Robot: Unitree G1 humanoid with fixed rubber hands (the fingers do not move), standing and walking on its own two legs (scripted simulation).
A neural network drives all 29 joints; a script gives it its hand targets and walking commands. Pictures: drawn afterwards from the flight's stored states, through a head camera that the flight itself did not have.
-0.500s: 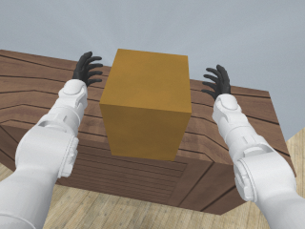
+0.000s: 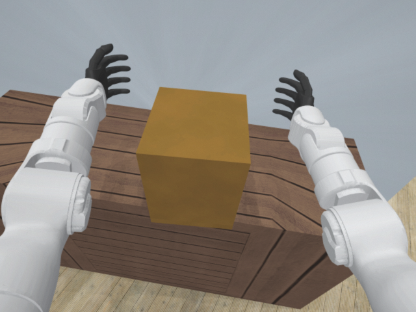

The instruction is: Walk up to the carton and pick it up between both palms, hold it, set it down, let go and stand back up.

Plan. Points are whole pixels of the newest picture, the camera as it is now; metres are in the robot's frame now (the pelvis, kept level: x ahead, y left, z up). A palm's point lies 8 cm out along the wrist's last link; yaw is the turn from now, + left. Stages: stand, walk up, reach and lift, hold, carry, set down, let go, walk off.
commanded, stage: set down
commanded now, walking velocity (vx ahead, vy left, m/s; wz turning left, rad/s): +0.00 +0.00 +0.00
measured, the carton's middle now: (197, 160) +0.44 +0.03 +0.03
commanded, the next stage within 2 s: none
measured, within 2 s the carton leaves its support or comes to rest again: neither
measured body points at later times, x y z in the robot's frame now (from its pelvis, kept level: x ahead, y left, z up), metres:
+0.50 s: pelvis -0.01 +0.01 +0.00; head -0.02 +0.03 +0.45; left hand +0.40 +0.24 +0.13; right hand +0.38 -0.16 +0.12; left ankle +0.01 +0.11 -0.75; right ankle +0.02 -0.11 -0.75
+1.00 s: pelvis +0.01 +0.01 +0.00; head +0.01 +0.03 +0.45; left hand +0.33 +0.25 +0.07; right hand +0.31 -0.17 +0.06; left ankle +0.01 +0.11 -0.75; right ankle +0.02 -0.11 -0.75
